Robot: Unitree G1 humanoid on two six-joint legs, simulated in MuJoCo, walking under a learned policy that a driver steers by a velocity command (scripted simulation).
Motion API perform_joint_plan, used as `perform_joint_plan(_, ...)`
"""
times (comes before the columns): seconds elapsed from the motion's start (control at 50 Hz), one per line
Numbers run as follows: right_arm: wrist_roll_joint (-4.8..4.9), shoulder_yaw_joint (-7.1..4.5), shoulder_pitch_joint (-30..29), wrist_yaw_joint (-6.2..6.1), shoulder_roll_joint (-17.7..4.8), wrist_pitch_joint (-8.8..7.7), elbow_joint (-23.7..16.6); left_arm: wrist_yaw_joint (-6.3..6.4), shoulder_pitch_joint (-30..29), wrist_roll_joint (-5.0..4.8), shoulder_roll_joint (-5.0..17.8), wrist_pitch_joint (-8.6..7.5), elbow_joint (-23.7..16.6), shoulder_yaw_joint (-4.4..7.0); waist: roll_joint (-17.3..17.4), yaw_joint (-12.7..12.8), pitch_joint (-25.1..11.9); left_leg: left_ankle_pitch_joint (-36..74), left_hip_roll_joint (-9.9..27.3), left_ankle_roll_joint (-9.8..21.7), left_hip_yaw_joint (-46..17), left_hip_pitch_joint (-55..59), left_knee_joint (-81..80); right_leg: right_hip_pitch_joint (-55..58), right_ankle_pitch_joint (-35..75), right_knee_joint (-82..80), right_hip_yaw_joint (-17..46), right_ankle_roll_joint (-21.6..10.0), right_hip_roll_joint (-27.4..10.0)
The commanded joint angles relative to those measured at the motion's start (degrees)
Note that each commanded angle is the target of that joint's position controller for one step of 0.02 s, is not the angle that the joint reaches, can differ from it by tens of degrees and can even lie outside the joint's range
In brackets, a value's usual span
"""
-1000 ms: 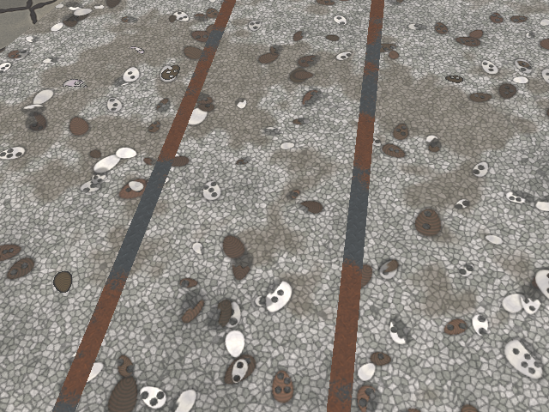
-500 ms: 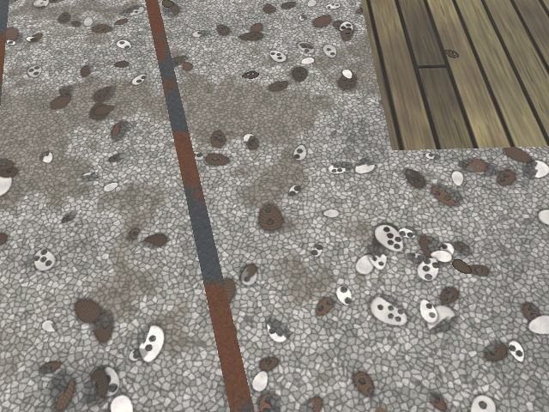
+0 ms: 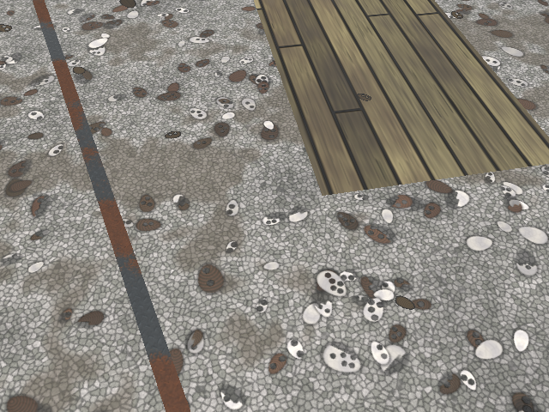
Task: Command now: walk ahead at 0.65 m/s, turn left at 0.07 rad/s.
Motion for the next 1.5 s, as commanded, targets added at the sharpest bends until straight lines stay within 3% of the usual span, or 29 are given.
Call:
perform_joint_plan(0.02, 0.74, -1.71, -10.7, 0.15, -5.5, -1.61, -6.5, 2.22, 12.8, 0.49, 7.3, -2.72, 1.1, 1.9, -4.6, 10.6, 2.9, -16.6, 4.0, 3.9, -7.5, -33.1, 6.6, 29.6, -0.9, -12.6, 7.4, -3.2, -7.8)
perform_joint_plan(0.04, 1.77, -0.05, -12.5, 0.38, 0.6, -2.48, -9.2, 2.76, 17.0, 1.14, 12.0, -3.19, 0.6, 2.76, -14.1, 12.2, -1.2, -16.8, -1.9, 2.1, -0.2, -40.6, 26.3, 33.6, -20.6, -19.1, 28.6, -5.3, -23.3)
perform_joint_plan(0.06, 1.14, -0.46, -15.1, 0.11, -2.8, -2.86, -10.9, 3.08, 13.8, 1.31, 14.5, -3.15, 0.9, 3.95, -9.5, 10.7, 5.0, -10.5, 0.5, 2.7, -2.4, -47.3, 32.9, 24.0, -27.0, -21.8, 36.1, -9.6, -28.4)
perform_joint_plan(0.14, -0.52, -1.97, -9.3, 2.53, -6.4, -1.82, -6.1, 2.65, 6.5, 0.43, 6.1, -4.74, -1.1, 1.69, -5.7, 4.9, 5.3, 2.5, 4.2, 0.3, -1.9, -42.9, 41.4, 18.6, -7.5, -22.6, 14.2, -3.3, -17.6)
perform_joint_plan(0.3, -0.74, 0.14, -22.8, 4.81, -2.1, -0.95, -11.6, 1.84, 12.7, 0.36, 3.2, -6.78, 3.6, 0.65, -4.1, 6.0, 12.3, 12.6, 5.0, 1.4, 9.0, -42.5, 33.3, 12.8, 23.4, -26.2, -7.4, -0.1, -12.6)
perform_joint_plan(0.36, -0.51, 1.26, -24.8, 5.15, -1.2, -0.9, -13.2, 2.7, 13.1, 0.49, 5.1, -7.01, 4.7, 0.66, -4.5, 4.3, 9.9, 11.8, 1.3, 5.0, 16.4, -30.3, 23.0, 14.2, 59.6, -21.4, -13.3, 2.2, -13.0)
perform_joint_plan(0.42, -0.29, 0.03, -10.5, 4.09, -5.4, -0.64, -9.7, 4.69, 11.4, 1.3, 10.4, -4.98, 4.0, 2.28, -9.1, -4.9, -1.0, 4.1, -4.5, 8.6, 17.2, -13.4, 21.1, 19.2, 92.2, 1.6, -13.6, 2.6, -16.6)
perform_joint_plan(0.46, -0.29, -3.23, 12.4, 2.34, -11.2, -1.09, -2.8, 4.06, 6.6, 1.56, 12.1, -3.8, 1.9, 3.22, -6.6, -15.1, -10.8, -1.1, -4.8, 12.5, 9.3, 14.3, 13.6, 5.4, 74.9, 35.3, -12.2, 0.5, -15.4)
perform_joint_plan(0.48, 1.22, -4.96, 8.5, 0.91, -14.4, -0.27, -2.6, 2.5, 3.7, 1.72, 4.9, -4.87, 0.5, 1.73, 8.6, -10.3, -7.4, -6.6, 3.5, 13.8, -5.2, 23.0, 11.0, -14.6, 6.2, 56.9, -10.1, 1.0, -3.3)
perform_joint_plan(0.5, -0.64, -5.8, 3.5, 1.04, -20.2, 0.48, -4.9, 1.55, 5.4, -0.29, 3.2, -6.63, -6.8, 0.71, 15.1, -4.0, -14.6, -14.2, 15.4, 26.1, -39.8, 34.7, -0.5, -36.6, -4.7, 72.1, 0.9, 3.2, 1.9)
perform_joint_plan(0.52, -0.19, -5.81, 4.7, 0.65, -16.8, 0.27, -5.6, 1.63, 0.1, 0.6, 6.5, -7.89, -7.7, 0.76, 1.4, -7.0, -12.7, -16.3, 16.6, 24.5, -42.6, 32.6, -7.1, -40.2, 1.1, 68.2, 7.1, 2.0, -2.4)
perform_joint_plan(0.56, -0.44, -4.4, 2.6, -0.22, -11.2, -1.03, -3.3, 1.7, -0.8, 1.05, 5.4, -8.1, -8.2, 0.14, -7.1, -0.3, 1.0, -7.7, 13.2, 19.6, -33.1, 12.4, -10.4, -34.9, 3.0, 54.9, 6.6, 2.4, -7.2)
perform_joint_plan(0.6, -0.2, -3.26, -1.5, -0.86, -9.7, -2.59, -4.2, 1.45, 2.4, 3.34, 4.1, -5.25, -7.6, -0.5, -6.2, 4.6, 4.3, -2.0, 7.7, 18.0, -24.2, -0.3, -11.1, -28.6, 0.6, 49.7, 5.8, 4.2, -9.2)
perform_joint_plan(0.7, 0.7, -3.2, 0.7, -0.45, -9.9, -4.77, -4.1, 0.16, -12.6, 2.32, 2.2, -3.36, -14.8, -1.81, -2.3, 1.6, 9.8, 9.6, 0.8, 15.1, -16.9, -14.6, -15.3, -23.5, 14.8, 24.7, 0.3, 7.3, -9.6)
perform_joint_plan(0.82, 1.41, -4.48, 3.8, -0.77, -12.5, -4.55, -3.4, 0.46, -16.0, 0.57, 3.5, -4.02, -17.0, -1.74, 2.4, -1.5, 2.5, 39.5, 2.0, 8.9, -17.8, 0.6, -6.4, -10.9, 25.1, 3.2, 0.3, 4.0, -2.7)
perform_joint_plan(0.88, 0.08, -5.23, -2.5, -0.39, -16.5, -5.18, -4.6, 2.95, 8.0, -0.51, 11.2, -4.38, -11.1, 1.92, 2.9, 12.3, -11.4, 48.3, 0.5, 5.2, -17.7, -1.9, 22.3, 17.8, 12.9, 3.0, 2.1, 2.7, -2.3)
perform_joint_plan(0.9, -0.16, -3.55, -3.7, -0.32, -9.7, -5.97, -5.9, 4.37, 19.9, 1.07, 14.8, -4.63, -8.9, 3.59, -3.2, 15.9, -17.7, 25.2, -2.5, 5.0, -13.8, -11.1, 41.2, 31.2, -5.0, 3.5, 12.2, 1.0, -13.1)
perform_joint_plan(0.92, 2.56, -1.19, 1.7, -0.23, -1.9, -5.89, -9.1, 4.09, 17.0, 3.07, 17.7, -4.7, -9.4, 4.13, -22.5, 8.7, -24.8, -13.6, -8.6, 3.4, -6.9, -26.1, 56.6, 39.7, -16.5, -7.6, 44.4, -4.1, -29.7)
perform_joint_plan(0.94, 1.32, -0.8, 2.5, -0.59, -5.9, -5.11, -8.2, 3.26, 10.3, 2.38, 15.0, -4.24, -9.8, 4.65, -18.7, 6.8, -20.7, -8.4, -3.4, 4.3, -5.0, -32.7, 60.2, 33.7, -25.8, -12.4, 51.8, -6.8, -27.8)
perform_joint_plan(0.98, -0.85, -0.95, -4.3, 0.48, -7.5, -3.96, -7.4, 2.48, 5.2, 1.76, 5.6, -4.07, -8.8, 2.79, -3.6, 6.0, -6.2, -0.9, 1.5, 3.9, -2.4, -32.3, 55.9, 17.2, -16.0, -12.9, 34.0, -6.2, -22.0)
perform_joint_plan(1.06, -2.03, 0.79, -9.3, 2.57, -2.7, -2.22, -11.0, 1.29, 9.7, 0.72, 2.9, -6.15, -2.1, 1.82, -4.8, 2.6, 2.0, -3.0, 4.4, 3.1, -4.5, -32.9, 49.1, 5.3, -0.6, -17.1, 19.5, -5.6, -18.0)
perform_joint_plan(1.16, -1.69, 2.05, -21.0, 3.93, -4.4, -2.25, -16.7, 0.71, 8.5, -0.14, 5.9, -7.41, -0.3, 2.36, -4.0, 1.0, 7.9, 11.0, 4.5, 1.6, 0.2, -30.9, 28.3, -1.4, 12.4, -26.5, 2.3, -4.6, -14.5)
perform_joint_plan(1.26, -1.89, 2.59, -24.9, 3.97, -4.1, -3.23, -16.7, 0.65, 15.2, -0.87, 10.5, -6.9, 3.7, 2.8, -4.1, 1.5, 6.4, 12.9, 1.2, 5.0, 9.5, -15.7, 14.0, 7.4, 50.4, -24.0, -3.3, -4.2, -15.2)
perform_joint_plan(1.32, -2.91, -0.53, 0.7, 1.07, -10.0, -3.71, -9.1, 1.77, 14.0, -0.85, 13.7, -5.38, 4.0, 3.24, -6.3, -11.8, -9.0, 4.1, 0.2, 5.8, 5.6, 15.5, 10.7, 1.7, 60.2, 13.5, -3.3, -2.6, -13.4)
perform_joint_plan(1.34, -3.79, -2.09, 7.8, -0.36, -15.5, -3.97, -7.3, 1.4, 15.9, -0.03, 6.7, -5.3, 2.2, 1.84, 4.0, -10.6, -16.6, -14.2, 15.2, 4.9, -10.7, 28.6, 10.3, -10.7, 20.9, 35.7, -1.8, -3.1, -8.1)
perform_joint_plan(1.36, -3.76, -2.88, 6.1, -0.71, -18.4, -3.92, -8.7, 1.06, 21.4, -2.79, 1.6, -5.37, -0.4, 0.96, 16.1, -4.7, -26.2, -28.0, 28.1, 6.9, -39.9, 35.5, -1.8, -24.6, -5.6, 53.1, 4.5, -2.7, -1.7)
perform_joint_plan(1.38, -2.81, -2.79, 2.6, -0.64, -14.9, -3.7, -8.6, 1.41, 14.9, -2.42, 6.7, -4.94, -0.7, 2.13, 7.6, -5.3, -18.8, -26.8, 25.6, 6.4, -37.5, 28.3, -6.3, -30.2, 0.6, 55.7, 6.2, -3.3, -4.2)
perform_joint_plan(1.42, -2.31, -1.31, -3.0, -0.28, -7.9, -4.91, -6.9, 0.75, 10.1, -1.77, 4.3, -4.48, -0.5, 1.72, 1.7, -1.3, -2.9, -8.7, 20.8, 6.0, -19.6, 11.0, -7.6, -29.2, 7.4, 48.8, 5.0, -2.7, -8.5)
perform_joint_plan(1.5, -0.33, -0.13, -0.6, -0.2, -3.1, -7.08, -2.6, -1.06, 7.2, 0.43, 0.5, -1.81, -1.2, 1.4, 3.7, 3.2, 2.8, 1.6, 14.7, 6.9, -7.3, 1.0, -13.3, -26.6, 6.3, 41.5, 6.0, -1.1, -9.7)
